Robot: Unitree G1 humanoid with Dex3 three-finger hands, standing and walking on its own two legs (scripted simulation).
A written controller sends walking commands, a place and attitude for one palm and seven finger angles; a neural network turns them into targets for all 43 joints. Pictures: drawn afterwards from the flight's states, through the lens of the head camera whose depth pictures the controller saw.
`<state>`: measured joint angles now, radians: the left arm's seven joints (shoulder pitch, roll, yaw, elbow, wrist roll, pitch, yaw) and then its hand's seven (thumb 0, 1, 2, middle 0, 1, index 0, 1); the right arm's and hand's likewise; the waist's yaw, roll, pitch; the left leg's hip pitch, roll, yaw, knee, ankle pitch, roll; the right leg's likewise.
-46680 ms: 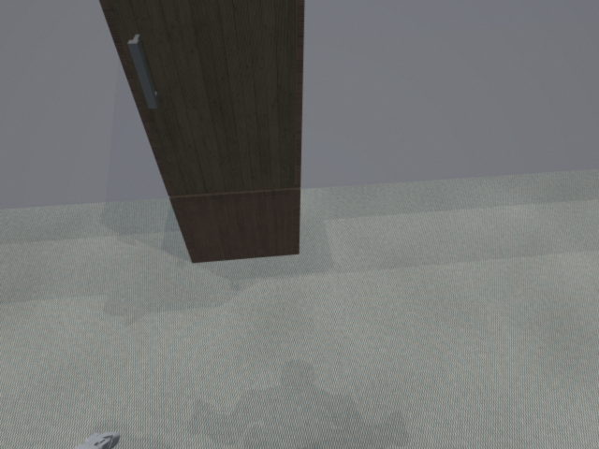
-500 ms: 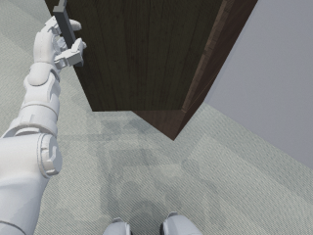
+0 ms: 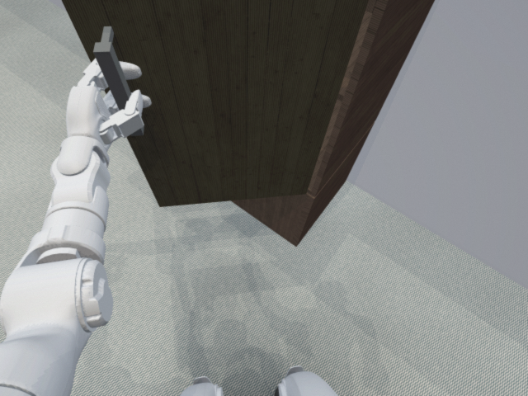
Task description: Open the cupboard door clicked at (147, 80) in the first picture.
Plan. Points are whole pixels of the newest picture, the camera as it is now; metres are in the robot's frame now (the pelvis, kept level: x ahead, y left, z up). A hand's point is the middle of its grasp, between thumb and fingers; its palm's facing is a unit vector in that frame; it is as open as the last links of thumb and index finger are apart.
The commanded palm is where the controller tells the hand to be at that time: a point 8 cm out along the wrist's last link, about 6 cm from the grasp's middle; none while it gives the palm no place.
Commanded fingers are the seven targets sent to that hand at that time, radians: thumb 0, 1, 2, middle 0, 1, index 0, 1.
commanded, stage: pull the door open along its arc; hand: left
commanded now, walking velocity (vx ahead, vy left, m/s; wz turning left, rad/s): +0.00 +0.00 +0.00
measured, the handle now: (123, 86) +0.57 +0.16 +0.11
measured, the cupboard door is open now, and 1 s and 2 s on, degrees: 45 83 85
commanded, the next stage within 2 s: open thumb and fingers to let go in 0.80 s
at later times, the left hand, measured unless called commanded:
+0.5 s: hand (177, 186) +0.38 +0.08 +0.11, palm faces +0.37 -0.93 +0.03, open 6.1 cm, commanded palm +0.32 +0.13 +0.11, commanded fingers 0.00 0.90 0.90 -0.40 -1.35 -0.40 -1.35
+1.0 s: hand (227, 230) +0.31 +0.02 +0.11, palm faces +0.32 -0.95 -0.01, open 5.9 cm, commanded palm +0.27 +0.06 +0.11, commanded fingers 0.00 0.48 0.72 -0.37 -1.30 -0.37 -1.30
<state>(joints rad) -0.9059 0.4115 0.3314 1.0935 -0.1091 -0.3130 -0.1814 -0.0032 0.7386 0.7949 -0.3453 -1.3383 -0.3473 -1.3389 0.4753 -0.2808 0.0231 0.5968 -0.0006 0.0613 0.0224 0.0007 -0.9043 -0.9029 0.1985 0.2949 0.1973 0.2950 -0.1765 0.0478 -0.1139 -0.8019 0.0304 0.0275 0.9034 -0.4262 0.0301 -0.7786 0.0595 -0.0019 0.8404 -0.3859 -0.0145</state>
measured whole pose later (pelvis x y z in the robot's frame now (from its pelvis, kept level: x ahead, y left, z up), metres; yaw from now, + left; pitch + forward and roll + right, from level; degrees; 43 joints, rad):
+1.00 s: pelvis +0.01 -0.04 +0.02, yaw +5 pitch +4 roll +0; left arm -0.04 -0.10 -0.28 0.14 0.03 -0.05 0.56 -0.02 0.68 0.79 -0.35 -1.33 -0.36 -1.33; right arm 0.18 -0.20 0.01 0.59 -0.04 0.06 0.02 0.01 -0.91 -0.90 0.20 0.29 0.19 0.29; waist -0.02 0.05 -0.07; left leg -0.43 0.01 -0.04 0.74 -0.38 -0.02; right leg -0.41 0.04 -0.07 0.73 -0.40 -0.06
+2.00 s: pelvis -0.02 -0.02 +0.01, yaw +5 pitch +4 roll +0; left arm -0.11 0.05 -0.30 0.21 -0.04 -0.18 0.10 -0.02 -0.50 0.30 -0.29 -0.45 -0.21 -0.46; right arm 0.23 -0.21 0.03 0.54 0.01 0.02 0.01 0.01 -0.90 -0.90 0.20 0.29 0.20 0.29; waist 0.00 0.06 -0.06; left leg -0.50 -0.02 -0.03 0.81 -0.38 0.01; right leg -0.47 0.01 -0.06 0.80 -0.40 -0.04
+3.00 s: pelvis +0.01 -0.02 +0.01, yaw +4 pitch +6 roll +0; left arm 0.43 0.17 -0.02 -0.24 -0.19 -0.19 -0.15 -0.02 -0.50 0.30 -0.17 -0.31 -0.18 -0.31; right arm 0.27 -0.24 0.04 0.46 0.03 -0.09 -0.02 0.01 -0.90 -0.90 0.20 0.29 0.20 0.30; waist 0.00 0.05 -0.09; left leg -0.52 0.00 -0.02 0.85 -0.43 0.00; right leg -0.50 0.03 -0.05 0.84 -0.44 -0.04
